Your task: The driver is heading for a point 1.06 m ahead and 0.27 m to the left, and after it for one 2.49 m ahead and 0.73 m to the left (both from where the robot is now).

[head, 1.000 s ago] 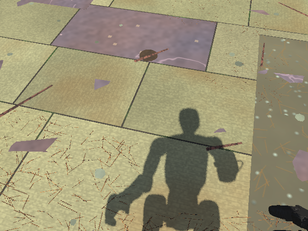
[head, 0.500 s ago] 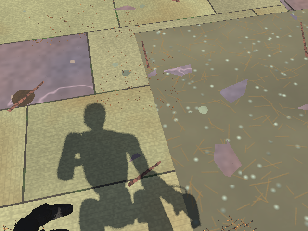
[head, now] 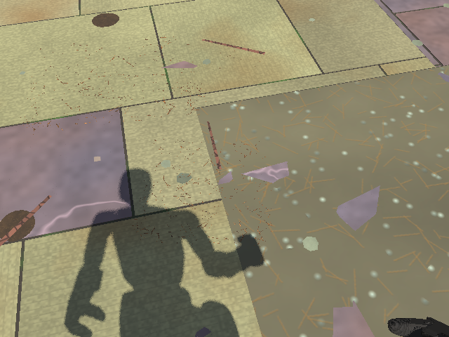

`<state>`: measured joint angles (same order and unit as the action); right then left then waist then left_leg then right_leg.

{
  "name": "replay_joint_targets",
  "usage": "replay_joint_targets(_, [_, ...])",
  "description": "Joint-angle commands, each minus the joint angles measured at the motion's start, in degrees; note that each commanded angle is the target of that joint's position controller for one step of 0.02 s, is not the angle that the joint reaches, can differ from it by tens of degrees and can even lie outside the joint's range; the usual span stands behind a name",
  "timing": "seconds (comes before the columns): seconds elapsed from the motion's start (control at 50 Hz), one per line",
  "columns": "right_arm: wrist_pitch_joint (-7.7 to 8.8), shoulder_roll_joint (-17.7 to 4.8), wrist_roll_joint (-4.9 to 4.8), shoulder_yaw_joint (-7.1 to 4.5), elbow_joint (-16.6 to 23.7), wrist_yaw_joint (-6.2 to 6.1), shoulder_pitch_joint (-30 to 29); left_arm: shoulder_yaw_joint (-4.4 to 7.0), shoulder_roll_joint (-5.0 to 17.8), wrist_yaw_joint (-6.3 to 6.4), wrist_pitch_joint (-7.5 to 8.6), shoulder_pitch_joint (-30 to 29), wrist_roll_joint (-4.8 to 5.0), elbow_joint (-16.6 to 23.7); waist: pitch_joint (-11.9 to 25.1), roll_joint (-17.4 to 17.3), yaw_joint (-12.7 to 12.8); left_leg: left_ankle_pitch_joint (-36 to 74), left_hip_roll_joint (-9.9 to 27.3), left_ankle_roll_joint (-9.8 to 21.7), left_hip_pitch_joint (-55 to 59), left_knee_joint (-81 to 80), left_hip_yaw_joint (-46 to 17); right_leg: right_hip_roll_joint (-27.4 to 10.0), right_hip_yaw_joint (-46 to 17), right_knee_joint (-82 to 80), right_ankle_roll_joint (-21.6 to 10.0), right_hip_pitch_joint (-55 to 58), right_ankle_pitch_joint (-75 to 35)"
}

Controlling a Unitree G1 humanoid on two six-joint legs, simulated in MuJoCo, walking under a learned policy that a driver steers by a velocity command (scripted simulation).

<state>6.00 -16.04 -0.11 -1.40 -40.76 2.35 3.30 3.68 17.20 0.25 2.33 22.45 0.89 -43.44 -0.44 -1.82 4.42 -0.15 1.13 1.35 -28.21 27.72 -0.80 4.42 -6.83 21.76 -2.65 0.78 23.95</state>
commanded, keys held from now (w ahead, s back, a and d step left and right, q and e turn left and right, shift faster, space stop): w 0.64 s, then w+q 0.36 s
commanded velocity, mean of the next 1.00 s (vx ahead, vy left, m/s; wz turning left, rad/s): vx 0.50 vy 0.00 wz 0.07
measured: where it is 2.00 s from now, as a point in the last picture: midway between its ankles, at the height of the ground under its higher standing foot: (216, 178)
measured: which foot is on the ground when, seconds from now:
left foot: down 0.00-0.56, up 0.58-1.00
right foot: down 0.00-0.04, up 0.06-0.52, down 0.54-1.00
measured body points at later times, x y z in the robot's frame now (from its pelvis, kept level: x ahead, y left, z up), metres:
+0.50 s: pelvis +0.28 +0.00 +0.01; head +0.31 +0.00 +0.45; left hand +0.52 +0.22 -0.07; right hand +0.26 -0.29 -0.12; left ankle +0.14 +0.12 -0.73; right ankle +0.43 -0.13 -0.71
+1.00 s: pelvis +0.56 -0.01 +0.01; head +0.58 +0.00 +0.45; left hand +0.55 +0.28 -0.12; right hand +0.78 -0.22 -0.09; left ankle +0.71 +0.14 -0.70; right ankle +0.43 -0.12 -0.73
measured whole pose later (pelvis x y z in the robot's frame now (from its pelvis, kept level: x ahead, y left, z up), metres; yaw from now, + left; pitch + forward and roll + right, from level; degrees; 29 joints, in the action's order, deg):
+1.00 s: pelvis +0.56 -0.01 +0.01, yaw +8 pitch +2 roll -3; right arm 2.5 -15.1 -1.0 -2.1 -42.8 2.8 6.4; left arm 3.4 16.1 0.2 4.2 18.2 0.2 -49.8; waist -0.9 -2.2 3.9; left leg 1.1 4.0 2.0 -35.9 35.0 -0.3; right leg 2.2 10.2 11.7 -0.7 5.4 18.8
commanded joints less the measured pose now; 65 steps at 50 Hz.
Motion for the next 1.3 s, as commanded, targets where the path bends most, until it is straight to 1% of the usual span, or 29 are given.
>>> replay_joint_targets(0.02, [1.09, -12.0, 0.72, -4.34, 0.5, -0.68, 14.4, 0.99, 6.1, 0.43, -0.04, -1.4, -0.94, 3.6, 11.9, 3.5, -10.0, 0.8, 6.1, 6.5, 26.4, 1.4, -5.6, -9.8, -3.4, 21.2, -4.1, -9.4, -36.9])
replay_joint_targets(0.04, [0.49, -16.8, 0.92, -5.85, -1.2, -0.74, 20.9, -0.46, 1.4, 0.15, 0.84, 6.8, -0.21, 3.8, 21.1, -11.3, -8.4, -10.3, 18.9, 16.1, 48.8, -1.4, -30.1, -0.6, 1.6, 43.3, 1.0, -31.2, -10.5])
replay_joint_targets(0.06, [0.24, -12.2, -0.66, -4.72, -2.3, -0.22, 22.7, -0.29, 3.9, 0.08, 1.51, 5.0, 0.23, 3.6, 20.8, -12.8, -10.1, -24.8, 20.7, 16.5, 50.2, -10.2, -43.0, 0.1, -2.6, 49.8, 1.2, -40.6, 9.0])
replay_joint_targets(0.08, [0.08, -9.4, -0.94, -3.77, -1.7, -0.43, 18.6, 0.88, 8.0, -0.08, 1.78, -1.5, 1.2, 4.7, 11.1, -7.0, -10.4, -29.9, 19.2, 13.5, 42.7, -11.7, -36.3, -3.5, -2.6, 52.5, 0.7, -45.0, 5.0])
replay_joint_targets(0.12, [-0.52, -7.1, 0.25, -2.76, -0.7, -0.67, 11.9, 0.79, 7.3, -0.06, 2.03, -7.7, 0.09, 6.4, 1.6, -1.6, -7.8, -20.7, 15.0, 11.9, 27.7, -14.3, -24.9, -8.1, 1.1, 47.1, 0.7, -43.4, -2.9])
replay_joint_targets(0.16, [-0.19, -5.7, 0.87, -2.18, -0.6, -0.72, 9.9, 0.84, 5.5, -0.14, 1.61, -5.6, -0.29, 5.4, 0.7, -3.7, -5.0, -12.6, 11.7, 11.2, 21.1, -16.8, -18.8, -10.4, 1.4, 42.4, 1.2, -37.7, -6.9])
replay_joint_targets(0.2, [0.22, -6.4, 0.31, -2.38, -1.3, -0.83, 10.3, 0.47, 3.8, -0.08, 1.15, -4.9, -0.45, 4.9, 0.6, -3.8, -4.3, -6.0, 11.0, 12.1, 19.1, -18.5, -14.6, -10.8, 2.6, 39.2, 2.2, -37.0, -8.7])
replay_joint_targets(0.34, [-0.6, -9.4, -0.75, -3.07, -4.5, -1.83, 15.2, -0.77, 1.1, -0.85, 2.25, -17.8, -0.55, 7.9, -1.9, -1.5, -8.2, 2.8, 8.3, 10.2, 20.2, -20.1, -4.5, -9.5, 5.6, 15.6, 3.8, -35.6, -28.2])
replay_joint_targets(0.44, [-2.13, -10.3, -1.17, -3.39, -7.3, -2.17, 19.6, -0.66, 1.9, -2.33, 2.96, -24.3, 0.08, 10.3, -3.6, -1.8, -9.5, 4.7, 12.2, 9.4, 28.5, -16.8, -5.9, -7.9, 5.5, 8.5, 1.9, -36.5, -25.9])
replay_joint_targets(0.5, [-3.03, -11.7, -1.27, -3.91, -7.6, -2.65, 18.3, 0.32, 4.2, -2.65, 3.22, -19.7, -0.21, 9.4, -0.4, -3.2, -5.6, 19.2, 12.8, 7.6, 31.9, -9.4, -5.3, -5.6, 7.3, 6.0, -0.7, -28.4, -20.0])
replay_joint_targets(0.52, [-3.33, -11.2, -1.22, -3.67, -7.5, -2.78, 17.4, 1.5, 6.3, -2.32, 3.2, -12.4, -0.44, 7.2, 4.3, -2.4, -1.6, 26.5, 10.4, 6.3, 30.2, -0.9, -3.1, -4.1, 8.8, 4.4, -2.4, -17.8, -21.1])
replay_joint_targets(0.54, [-3.26, -9.0, -0.36, -2.66, -6.4, -2.91, 17.2, 2.7, 9.4, -1.73, 3.03, -2.5, -0.87, 4.9, 12.1, -0.3, 2.5, 19.8, 7.7, 4.4, 21.6, 12.5, -1.1, -9.3, 3.8, 7.2, -5.4, -1.1, -23.1])
replay_joint_targets(0.56, [-2.12, -2.8, 0.23, -0.6, -4.8, -2.5, 23.7, 4.12, 15.6, -1.38, 2.64, 3.3, -1.54, 3.8, 21.0, 13.1, 1.0, -6.6, -1.6, 0.0, -2.2, 35.4, 2.0, -24.2, -21.4, 5.8, -14.5, 22.1, -16.0])
replay_joint_targets(0.58, [-0.86, -4.7, -0.31, -0.85, -5.8, -2.06, 22.7, 3.03, 11.3, -1.46, 2.31, 4.8, -0.61, 3.2, 24.3, 15.7, 2.2, -32.9, -3.7, -0.1, -10.8, 43.7, -5.2, -27.1, -35.2, -2.1, -16.8, 24.0, -8.7])
replay_joint_targets(0.6, [-0.1, -9.4, -1.87, -2.2, -4.3, -1.58, 17.5, 1.91, 8.6, -1.35, 2.25, 0.7, -0.35, 3.5, 14.5, 11.5, 1.9, -30.2, 0.0, 0.5, -15.9, 46.9, -5.9, -25.0, -27.6, -3.6, -13.9, 16.8, -5.2])
replay_joint_targets(0.64, [0.1, -8.6, -1.27, -2.22, -3.0, -1.67, 11.5, 0.93, 5.8, -1.46, 2.18, -6.5, -0.76, 4.0, 4.1, 5.4, -1.1, -21.1, 4.6, 0.4, -14.1, 41.0, -2.9, -20.2, -15.3, -7.1, -11.4, 0.7, -12.1])
replay_joint_targets(0.66, [-0.55, -8.0, -0.92, -2.5, -3.6, -1.77, 12.6, 0.47, 4.2, -1.55, 2.55, -8.6, -1.26, 4.2, 2.5, 6.3, -3.2, -18.1, 6.3, 0.0, -10.7, 38.3, -3.5, -18.5, -11.1, -9.2, -10.5, -4.4, -15.8])
replay_joint_targets(0.74, [-3.08, -4.7, -1.16, -2.09, -4.3, -2.22, 13.7, 1.03, 5.0, -1.46, 4.25, -9.7, -1.6, 2.0, 0.1, 6.4, -5.4, -11.5, 6.8, -2.1, -8.1, 33.7, -4.5, -17.6, -1.3, -14.5, -10.8, -11.6, -23.0])
replay_joint_targets(0.84, [-2.57, -3.6, -0.87, -1.93, -2.0, -1.41, 6.2, 1.28, 6.5, -0.45, 4.27, -8.5, -1.64, -0.4, -2.1, 4.9, -3.1, 4.7, 5.1, -2.0, -8.6, 17.0, -3.4, -15.6, 8.7, -15.9, -7.9, -9.6, -27.3])
replay_joint_targets(0.98, [-2.58, -3.1, -0.88, -1.55, 3.7, 0.87, -3.1, 2.15, 8.7, 0.31, 1.84, -3.7, -0.25, -4.4, -4.5, 3.9, -0.2, -0.5, 3.2, 1.5, -12.2, 6.6, 0.9, -20.3, 13.1, -10.7, -5.9, 4.9, -36.0])
replay_joint_targets(1.02, [-2.77, -4.6, -0.8, -2.37, 4.4, 1.37, -0.9, 2.61, 10.1, 0.91, 0.8, -4.9, -0.08, -4.1, -1.8, 5.7, -2.4, -6.8, 0.2, 3.5, -6.9, 6.7, 4.4, -20.4, 14.9, -3.6, -4.4, 7.0, -54.1])
replay_joint_targets(1.06, [-3.06, -8.7, -0.95, -4.91, 1.9, 0.97, 11.9, 2.62, 10.5, 1.72, -0.3, -6.3, -0.14, -3.4, 5.7, 5.6, -9.7, -7.1, -4.6, 6.7, 11.0, 3.9, 6.6, -17.7, 17.7, 14.8, -1.8, 2.9, -64.7])
replay_joint_targets(1.08, [-3.54, -13.5, -1.11, -6.87, 0.0, -0.12, 21.4, 1.79, 8.9, 2.05, 0.03, -5.3, -1.01, -2.2, 11.7, -0.2, -13.4, -6.0, 1.4, 10.2, 29.0, 2.6, -4.6, -15.2, 17.9, 32.0, 0.5, -10.5, -49.5])
replay_joint_targets(1.1, [-3.32, -18.8, -1.71, -7.64, 0.3, -0.49, 20.7, -1.09, 0.2, 0.67, 1.86, 0.9, -2.73, 0.3, 17.0, -14.4, -6.8, -14.6, 15.8, 21.7, 49.2, -2.2, -37.0, -2.4, 13.3, 51.9, 4.3, -37.4, 5.0])
replay_joint_targets(1.12, [-2.91, -13.6, -1.39, -6.23, 1.4, -0.56, 22.6, -0.34, 5.0, -0.39, 4.26, -4.8, -0.69, 0.4, 22.2, -8.0, -11.2, -20.3, 17.8, 22.6, 52.8, -9.2, -46.3, -2.3, 1.4, 57.9, 3.4, -44.4, 9.4])
replay_joint_targets(1.14, [-2.48, -11.1, -0.79, -5.5, 1.3, -0.75, 20.5, 0.33, 7.6, -0.98, 5.64, -10.4, 1.35, 2.3, 14.1, -5.6, -11.9, -16.3, 16.0, 19.5, 47.6, -10.2, -37.6, -5.3, 0.9, 56.9, 2.0, -48.4, 4.2])
replay_joint_targets(1.18, [-2.31, -8.4, -0.7, -4.72, 2.8, -1.01, 13.4, 0.35, 6.9, -0.38, 6.37, -12.8, -0.57, 2.6, 5.7, 1.8, -7.5, -4.2, 11.6, 16.4, 31.4, -11.1, -26.0, -9.3, 1.7, 46.8, 1.9, -43.4, -2.9])
replay_joint_targets(1.24, [-2.32, -7.5, -0.16, -4.31, 4.5, -1.58, 10.1, 0.75, 6.1, -0.34, 4.45, -10.4, -1.66, 2.6, 3.5, 0.1, -3.6, 5.4, 9.0, 16.7, 20.3, -14.2, -20.5, -10.4, 2.2, 39.8, 4.1, -36.2, -5.5])
replay_joint_targets(1.3, [-2.36, -9.8, -0.62, -5.05, 4.1, -2.64, 11.7, -0.04, 3.8, -0.11, 3.47, -14.7, -1.94, 4.2, 1.1, -0.2, -4.4, 6.7, 6.4, 15.4, 14.3, -15.4, -15.5, -9.1, 3.9, 28.5, 6.6, -35.2, -13.6])
Next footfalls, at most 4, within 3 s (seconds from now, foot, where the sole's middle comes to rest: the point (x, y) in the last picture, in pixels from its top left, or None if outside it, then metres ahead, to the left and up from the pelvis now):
0.54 right None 0.47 -0.12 -0.76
1.08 left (215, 250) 0.75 0.13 -0.76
1.54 right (252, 174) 1.08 0.02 -0.76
2.00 left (171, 170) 1.08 0.33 -0.76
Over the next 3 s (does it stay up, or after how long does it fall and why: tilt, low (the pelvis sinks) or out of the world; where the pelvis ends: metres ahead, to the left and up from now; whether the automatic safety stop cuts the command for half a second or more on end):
stays up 1.09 0.20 0.02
